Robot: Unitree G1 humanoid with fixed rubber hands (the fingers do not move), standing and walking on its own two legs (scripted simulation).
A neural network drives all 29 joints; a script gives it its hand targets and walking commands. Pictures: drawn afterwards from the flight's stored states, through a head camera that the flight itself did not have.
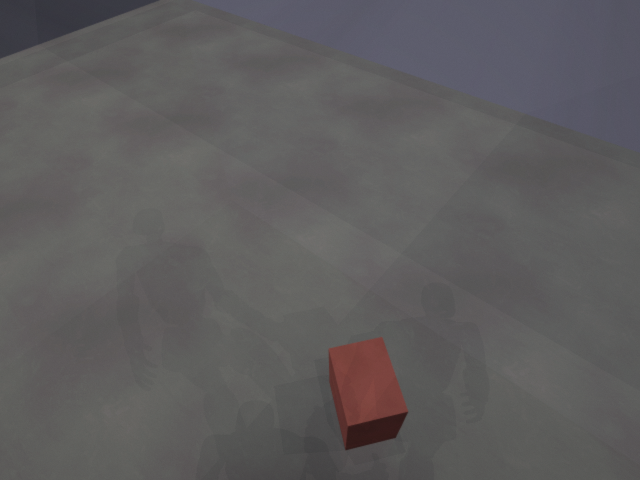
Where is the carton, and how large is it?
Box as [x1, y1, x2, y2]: [329, 337, 407, 449]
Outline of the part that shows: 381,337 329,348 329,382 345,449 395,437 407,413 405,403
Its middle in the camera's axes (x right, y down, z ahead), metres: +0.13 +0.42 +1.09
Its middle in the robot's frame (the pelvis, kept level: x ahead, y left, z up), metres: +0.45 -0.07 -0.64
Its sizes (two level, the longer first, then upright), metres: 0.201 0.151 0.251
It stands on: the floor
